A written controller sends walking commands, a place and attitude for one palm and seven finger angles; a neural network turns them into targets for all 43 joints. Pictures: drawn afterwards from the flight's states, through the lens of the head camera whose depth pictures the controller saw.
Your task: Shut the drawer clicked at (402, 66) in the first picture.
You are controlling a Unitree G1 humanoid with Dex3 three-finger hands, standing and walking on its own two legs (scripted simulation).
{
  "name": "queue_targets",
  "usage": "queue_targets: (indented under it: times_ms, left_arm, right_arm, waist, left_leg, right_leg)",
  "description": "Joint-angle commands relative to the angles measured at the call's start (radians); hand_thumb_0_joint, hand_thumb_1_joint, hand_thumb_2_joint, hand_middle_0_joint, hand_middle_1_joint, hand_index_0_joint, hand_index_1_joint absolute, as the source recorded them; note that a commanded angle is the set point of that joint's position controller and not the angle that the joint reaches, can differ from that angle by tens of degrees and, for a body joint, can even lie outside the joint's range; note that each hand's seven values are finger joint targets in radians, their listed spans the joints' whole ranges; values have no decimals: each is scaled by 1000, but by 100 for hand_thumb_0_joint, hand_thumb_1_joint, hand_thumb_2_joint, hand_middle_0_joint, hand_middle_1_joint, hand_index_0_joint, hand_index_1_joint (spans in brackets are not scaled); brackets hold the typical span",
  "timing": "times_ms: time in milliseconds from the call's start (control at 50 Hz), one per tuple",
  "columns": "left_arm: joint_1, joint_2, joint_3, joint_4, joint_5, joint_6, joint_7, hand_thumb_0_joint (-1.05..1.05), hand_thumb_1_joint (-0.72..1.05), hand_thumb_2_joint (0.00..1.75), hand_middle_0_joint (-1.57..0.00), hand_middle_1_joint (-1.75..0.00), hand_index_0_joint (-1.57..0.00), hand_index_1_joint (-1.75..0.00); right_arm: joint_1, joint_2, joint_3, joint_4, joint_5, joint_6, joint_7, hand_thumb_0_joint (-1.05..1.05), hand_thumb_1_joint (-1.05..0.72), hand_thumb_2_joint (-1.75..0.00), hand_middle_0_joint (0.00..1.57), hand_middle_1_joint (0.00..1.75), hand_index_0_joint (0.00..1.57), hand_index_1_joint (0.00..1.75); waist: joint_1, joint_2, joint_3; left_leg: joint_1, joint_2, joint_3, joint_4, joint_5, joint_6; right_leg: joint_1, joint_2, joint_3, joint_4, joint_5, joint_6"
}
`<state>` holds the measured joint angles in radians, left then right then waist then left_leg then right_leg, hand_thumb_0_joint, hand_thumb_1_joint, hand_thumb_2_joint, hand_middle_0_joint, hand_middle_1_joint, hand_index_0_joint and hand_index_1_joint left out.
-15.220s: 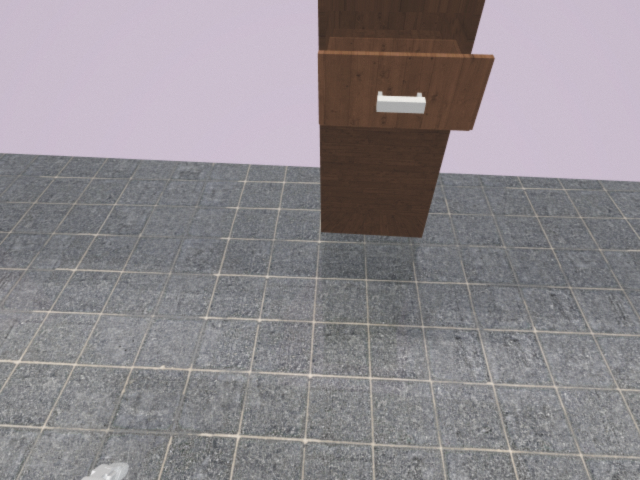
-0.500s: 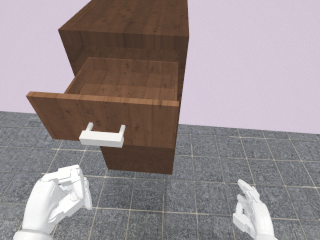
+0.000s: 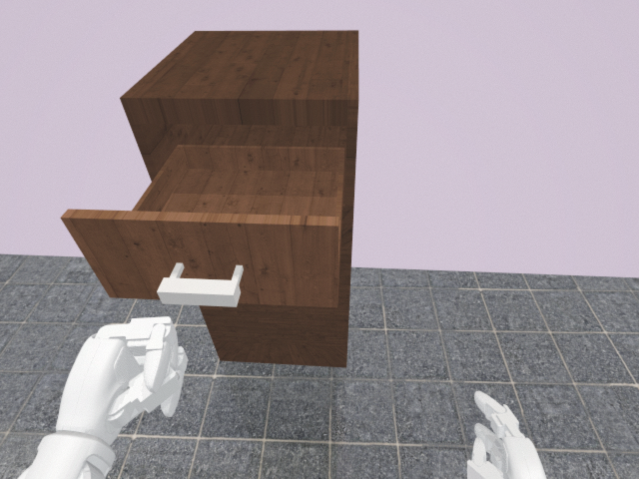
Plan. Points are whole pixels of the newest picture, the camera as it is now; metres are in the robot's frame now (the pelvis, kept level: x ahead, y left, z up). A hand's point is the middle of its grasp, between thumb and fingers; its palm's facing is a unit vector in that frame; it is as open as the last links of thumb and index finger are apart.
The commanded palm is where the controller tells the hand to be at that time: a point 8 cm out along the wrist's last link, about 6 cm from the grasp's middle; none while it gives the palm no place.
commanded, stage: raise the hand and make a fist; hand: left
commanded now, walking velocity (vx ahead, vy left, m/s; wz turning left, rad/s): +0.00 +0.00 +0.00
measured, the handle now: (204, 280) +0.38 +0.21 +0.05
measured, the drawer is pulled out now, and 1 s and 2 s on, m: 0.28 0.28 0.28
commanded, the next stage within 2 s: bring the fist close to the handle in 0.22 s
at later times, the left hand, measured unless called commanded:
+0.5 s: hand (180, 365) +0.20 +0.16 +0.13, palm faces +0.05 -1.00 -0.08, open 3.3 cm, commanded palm +0.17 +0.22 +0.13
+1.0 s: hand (199, 359) +0.23 +0.16 +0.08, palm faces +0.00 -1.00 -0.05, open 3.3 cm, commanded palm +0.22 +0.22 +0.08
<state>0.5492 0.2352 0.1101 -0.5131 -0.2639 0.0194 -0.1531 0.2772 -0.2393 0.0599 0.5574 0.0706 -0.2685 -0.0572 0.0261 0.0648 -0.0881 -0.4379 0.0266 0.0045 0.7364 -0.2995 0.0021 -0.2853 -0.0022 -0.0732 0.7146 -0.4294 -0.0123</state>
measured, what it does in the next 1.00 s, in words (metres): stands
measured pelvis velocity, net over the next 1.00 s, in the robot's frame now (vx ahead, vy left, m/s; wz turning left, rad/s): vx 0.02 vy -0.01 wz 0.00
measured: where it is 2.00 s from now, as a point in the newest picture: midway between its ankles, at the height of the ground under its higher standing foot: outside the picture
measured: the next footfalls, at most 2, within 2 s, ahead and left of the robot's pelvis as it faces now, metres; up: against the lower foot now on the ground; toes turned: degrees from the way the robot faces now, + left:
none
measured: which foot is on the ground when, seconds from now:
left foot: down 0.00-1.00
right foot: down 0.00-1.00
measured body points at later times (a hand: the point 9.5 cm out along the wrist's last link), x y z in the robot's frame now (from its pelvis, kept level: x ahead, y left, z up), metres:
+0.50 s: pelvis +0.03 -0.03 +0.00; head +0.00 -0.07 +0.45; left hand +0.19 +0.22 +0.13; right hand +0.23 -0.26 -0.05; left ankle +0.06 +0.12 -0.71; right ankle -0.03 -0.11 -0.71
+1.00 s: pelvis +0.02 -0.01 -0.01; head +0.03 -0.03 +0.44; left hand +0.23 +0.22 +0.08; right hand +0.19 -0.25 -0.08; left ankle +0.06 +0.12 -0.71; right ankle -0.03 -0.11 -0.71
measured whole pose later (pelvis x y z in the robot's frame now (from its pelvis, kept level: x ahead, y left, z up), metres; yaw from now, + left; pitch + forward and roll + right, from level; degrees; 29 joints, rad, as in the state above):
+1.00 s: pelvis +0.02 -0.01 -0.01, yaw +0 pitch +5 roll +0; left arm 0.41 0.21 0.15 -0.14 -0.27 -0.24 -0.22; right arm 0.25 -0.24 0.02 0.60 0.04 -0.25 -0.06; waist 0.00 0.04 -0.07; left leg -0.53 0.03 0.00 0.78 -0.33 -0.01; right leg -0.38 0.00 -0.07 0.77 -0.47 -0.03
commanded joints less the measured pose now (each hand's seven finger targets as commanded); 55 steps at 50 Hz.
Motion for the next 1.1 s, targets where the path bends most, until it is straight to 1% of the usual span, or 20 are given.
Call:
queue_targets:
  times_ms: [0,60,180,200,300,400,460,480,520,660,680,740,780,860,920,960,980,1000,1060,1080]
  left_arm:
    - [-58,109,103,-206,-13,-85,8,0,90,90,-140,-160,-140,-160]
    - [-50,138,153,-193,-23,-119,10,0,90,90,-140,-160,-140,-160]
    - [-80,138,160,-111,-52,-136,-50,0,90,90,-140,-160,-140,-160]
    - [-107,158,183,-98,-62,-137,-61,0,90,90,-140,-160,-140,-160]
    - [-79,160,217,-72,-84,-135,-113,0,90,90,-140,-160,-140,-160]
    - [-80,155,235,29,-91,-150,-146,0,90,90,-140,-160,-140,-160]
    - [-126,166,235,26,-82,-179,-146,0,90,90,-140,-160,-140,-160]
    - [-126,137,201,27,-75,-190,-151,0,90,90,-140,-160,-140,-160]
    - [-133,138,200,28,-75,-210,-149,0,90,90,-140,-160,-140,-160]
    - [-144,151,215,113,-56,-251,-130,0,90,90,-140,-160,-140,-160]
    - [-135,111,171,103,-54,-257,-133,0,90,90,-140,-160,-140,-160]
    - [-146,108,162,105,-53,-271,-122,0,90,90,-140,-160,-140,-160]
    - [-150,89,132,124,-44,-278,-108,0,90,90,-140,-160,-140,-160]
    - [-193,116,145,143,-28,-307,-78,0,90,90,-140,-160,-140,-160]
    - [-238,90,112,149,-23,-327,-63,0,90,90,-140,-160,-140,-160]
    - [-255,88,101,175,-12,-339,-49,0,90,90,-140,-160,-140,-160]
    - [-273,63,70,181,-6,-343,-47,0,90,90,-140,-160,-140,-160]
    - [-281,68,73,183,-7,-346,-43,0,90,90,-140,-160,-140,-160]
    - [-301,102,101,253,9,-346,-24,0,90,90,-140,-160,-140,-160]
    - [-339,68,67,256,11,-350,-25,0,90,90,-140,-160,-140,-160]
  right_arm:
    - [-169,-89,-49,-183,0,-87,-10,0,-90,-90,20,30,20,30]
    - [-168,-90,-56,-162,-2,-105,-13,0,-90,-90,20,30,20,30]
    - [-160,-93,-57,-140,4,-132,-28,0,-90,-90,20,30,20,30]
    - [-160,-97,-59,-135,6,-136,-32,0,-90,-90,20,30,20,30]
    - [-164,-95,-58,-130,8,-154,-34,0,-90,-90,20,30,20,30]
    - [-151,-103,-67,-110,4,-139,-34,0,-90,-90,20,30,20,30]
    - [-151,-106,-68,-104,-2,-131,-33,0,-90,-90,20,30,20,30]
    - [-144,-103,-68,-107,-5,-130,-30,0,-90,-90,20,30,20,30]
    - [-143,-105,-72,-111,-9,-129,-27,0,-90,-90,20,30,20,30]
    - [-148,-109,-82,-94,-15,-91,-23,0,-90,-90,20,30,20,30]
    - [-143,-105,-80,-104,-17,-88,-18,0,-90,-90,20,30,20,30]
    - [-138,-108,-85,-108,-20,-80,-12,0,-90,-90,20,30,20,30]
    - [-137,-110,-86,-109,-24,-69,-9,0,-90,-90,20,30,20,30]
    - [-140,-116,-86,-109,-28,-50,-8,0,-90,-90,20,30,20,30]
    - [-132,-115,-84,-120,-30,-40,-7,0,-90,-90,20,30,20,30]
    - [-133,-119,-82,-115,-32,-32,-6,0,-90,-90,20,30,20,30]
    - [-127,-118,-82,-118,-33,-29,-4,0,-90,-90,20,30,20,30]
    - [-122,-118,-84,-123,-34,-28,-2,0,-90,-90,20,30,20,30]
    - [-123,-127,-84,-116,-36,-6,-2,0,-90,-90,20,30,20,30]
    - [-123,-125,-82,-122,-37,1,-1,0,-90,-90,20,30,20,30]
  waist:
    - [20,-26,5]
    - [26,-49,5]
    - [14,-42,22]
    - [12,-72,12]
    - [24,-72,-40]
    - [17,-128,-37]
    - [10,-104,-33]
    - [4,-71,-39]
    - [4,-94,-67]
    - [1,-79,-63]
    - [-2,-57,-75]
    - [-7,-56,-95]
    - [-16,-80,-70]
    - [-18,-56,-69]
    - [-27,-31,-96]
    - [-32,-52,-92]
    - [-36,-23,-102]
    - [-34,-38,-129]
    - [-37,-65,-106]
    - [-41,-52,-116]
  left_leg:
    - [138,-13,-23,-144,-13,25]
    - [139,-16,-19,-127,17,27]
    - [145,-26,-8,-103,59,30]
    - [143,-26,-10,-98,67,29]
    - [173,-30,-10,-93,155,31]
    - [162,-36,-8,-83,199,29]
    - [165,-36,-7,-77,207,31]
    - [178,-39,-1,-78,211,32]
    - [179,-38,-5,-78,225,33]
    - [155,-36,2,-71,215,32]
    - [161,-39,5,-73,221,32]
    - [162,-34,1,-67,233,33]
    - [139,-32,-2,-64,202,33]
    - [109,-28,-7,-54,161,31]
    - [109,-25,-12,-46,141,27]
    - [89,-21,-17,-39,116,28]
    - [96,-22,-18,-35,121,27]
    - [94,-21,-21,-29,125,26]
    - [52,-17,-25,-20,94,26]
    - [52,-20,-23,-18,88,25]
  right_leg:
    - [-149,16,-2,-180,48,8]
    - [-137,13,13,-197,75,10]
    - [-130,-6,68,-234,146,23]
    - [-119,-11,79,-238,172,31]
    - [-63,-21,81,-210,412,55]
    - [-46,-27,92,-193,567,79]
    - [-53,-26,90,-190,560,75]
    - [-61,-26,85,-183,556,70]
    - [-54,-25,70,-167,571,66]
    - [-74,-17,57,-153,500,48]
    - [-82,-16,48,-143,493,44]
    - [-97,-6,28,-121,468,34]
    - [-134,1,23,-119,402,30]
    - [-164,7,22,-100,306,20]
    - [-198,11,12,-75,260,14]
    - [-213,15,13,-70,226,13]
    - [-227,15,11,-55,229,10]
    - [-226,15,8,-45,233,10]
    - [-245,17,10,-38,197,10]
    - [-261,17,10,-29,189,9]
